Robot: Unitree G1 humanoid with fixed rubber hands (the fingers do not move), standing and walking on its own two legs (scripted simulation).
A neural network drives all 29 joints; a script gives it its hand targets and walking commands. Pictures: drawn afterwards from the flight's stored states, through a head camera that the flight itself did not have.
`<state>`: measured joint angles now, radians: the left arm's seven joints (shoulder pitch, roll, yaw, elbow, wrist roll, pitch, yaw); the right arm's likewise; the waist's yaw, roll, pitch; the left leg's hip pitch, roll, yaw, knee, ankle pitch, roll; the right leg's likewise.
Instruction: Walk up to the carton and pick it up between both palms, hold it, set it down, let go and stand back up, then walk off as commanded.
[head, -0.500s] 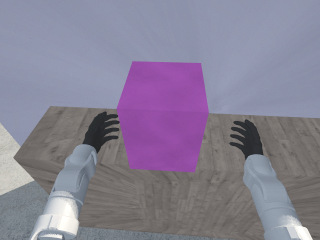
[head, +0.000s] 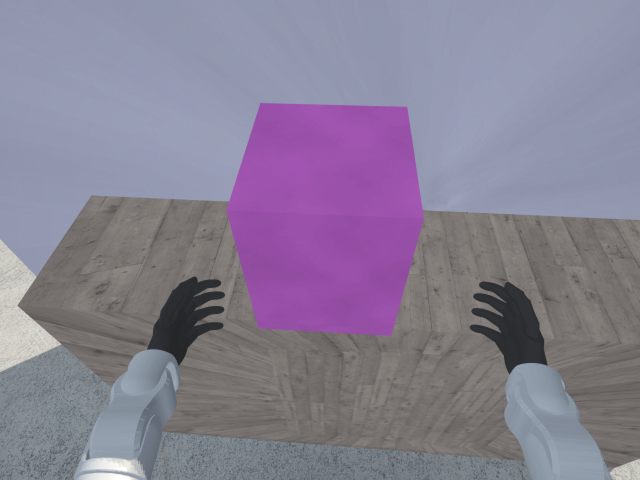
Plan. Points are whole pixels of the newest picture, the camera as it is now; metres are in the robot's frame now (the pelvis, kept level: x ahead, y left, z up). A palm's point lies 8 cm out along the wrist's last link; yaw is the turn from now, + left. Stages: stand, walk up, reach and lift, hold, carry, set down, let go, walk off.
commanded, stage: set down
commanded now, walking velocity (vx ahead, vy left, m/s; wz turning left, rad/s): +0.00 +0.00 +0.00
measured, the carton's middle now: (328, 224) +0.44 +0.03 +0.07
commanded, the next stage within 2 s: let go in 0.50 s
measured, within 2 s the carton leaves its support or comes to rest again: neither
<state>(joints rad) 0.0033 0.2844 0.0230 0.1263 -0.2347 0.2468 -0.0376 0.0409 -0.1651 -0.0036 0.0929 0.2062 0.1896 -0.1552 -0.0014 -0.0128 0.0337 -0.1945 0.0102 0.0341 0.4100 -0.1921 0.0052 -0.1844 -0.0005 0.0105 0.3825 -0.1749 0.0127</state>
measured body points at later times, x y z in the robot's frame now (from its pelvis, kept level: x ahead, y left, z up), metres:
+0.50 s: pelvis +0.00 +0.00 +0.00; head +0.02 +0.01 +0.45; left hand +0.21 +0.22 -0.03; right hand +0.23 -0.22 -0.03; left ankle +0.02 +0.11 -0.74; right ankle +0.02 -0.13 -0.74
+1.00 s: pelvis +0.01 +0.00 +0.00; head +0.04 +0.01 +0.45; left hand +0.19 +0.23 -0.08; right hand +0.20 -0.23 -0.08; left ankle +0.02 +0.11 -0.74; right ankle +0.02 -0.13 -0.74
